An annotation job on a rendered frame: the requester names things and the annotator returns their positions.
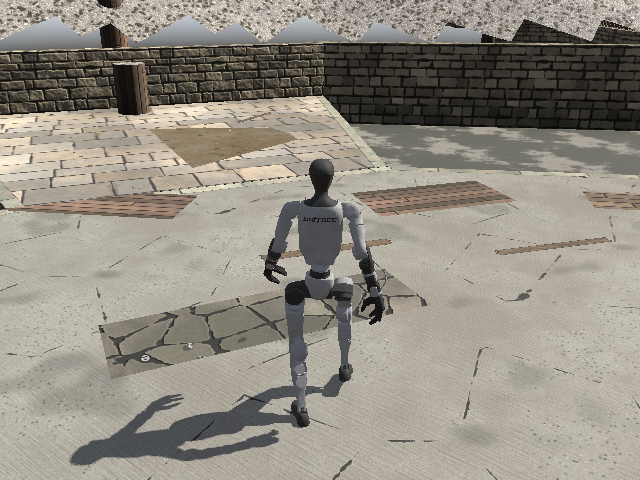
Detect robot right hand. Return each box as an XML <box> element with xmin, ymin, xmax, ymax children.
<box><xmin>361</xmin><ymin>294</ymin><xmax>385</xmax><ymax>325</ymax></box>

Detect robot left hand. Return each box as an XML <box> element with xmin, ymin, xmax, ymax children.
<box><xmin>263</xmin><ymin>265</ymin><xmax>287</xmax><ymax>284</ymax></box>

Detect robot right upper arm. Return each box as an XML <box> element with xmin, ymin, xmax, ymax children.
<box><xmin>342</xmin><ymin>202</ymin><xmax>368</xmax><ymax>260</ymax></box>

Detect robot shin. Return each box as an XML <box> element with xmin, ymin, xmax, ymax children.
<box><xmin>289</xmin><ymin>344</ymin><xmax>307</xmax><ymax>413</ymax></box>
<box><xmin>338</xmin><ymin>306</ymin><xmax>352</xmax><ymax>369</ymax></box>

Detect robot left upper arm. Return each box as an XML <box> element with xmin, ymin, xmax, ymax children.
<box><xmin>271</xmin><ymin>201</ymin><xmax>300</xmax><ymax>254</ymax></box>

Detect robot right shin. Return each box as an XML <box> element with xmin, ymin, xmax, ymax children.
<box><xmin>338</xmin><ymin>306</ymin><xmax>352</xmax><ymax>369</ymax></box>

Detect right robot forearm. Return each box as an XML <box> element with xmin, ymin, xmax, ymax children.
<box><xmin>359</xmin><ymin>244</ymin><xmax>382</xmax><ymax>297</ymax></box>

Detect left robot forearm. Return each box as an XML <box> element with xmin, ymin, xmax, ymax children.
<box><xmin>265</xmin><ymin>238</ymin><xmax>281</xmax><ymax>270</ymax></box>

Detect robot left shin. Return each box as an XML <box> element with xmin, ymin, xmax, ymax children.
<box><xmin>289</xmin><ymin>344</ymin><xmax>307</xmax><ymax>413</ymax></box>

